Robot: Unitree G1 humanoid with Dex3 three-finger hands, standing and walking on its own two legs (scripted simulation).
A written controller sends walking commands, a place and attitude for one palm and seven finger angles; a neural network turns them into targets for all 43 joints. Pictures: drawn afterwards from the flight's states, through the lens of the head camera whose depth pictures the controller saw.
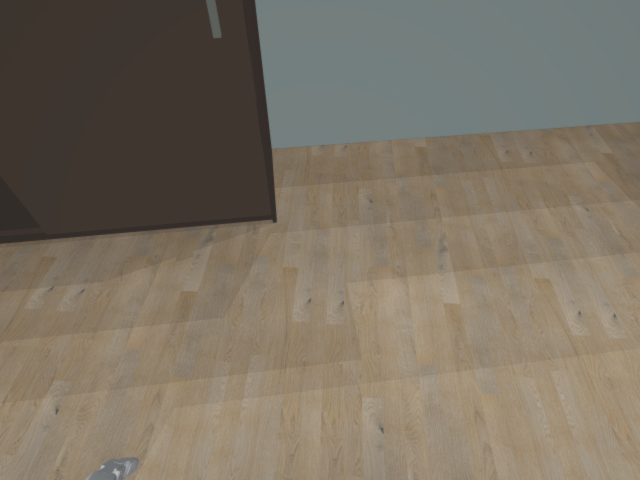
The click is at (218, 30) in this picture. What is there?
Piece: wardrobe's sliding door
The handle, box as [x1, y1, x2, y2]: [206, 0, 220, 37]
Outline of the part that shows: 206,0 213,37 220,37 220,29 215,1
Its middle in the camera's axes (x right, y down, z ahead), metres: -0.29 -0.63 +1.03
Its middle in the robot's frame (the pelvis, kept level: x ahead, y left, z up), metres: +1.20 +0.36 +0.12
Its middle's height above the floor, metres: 0.89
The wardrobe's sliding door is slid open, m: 0.00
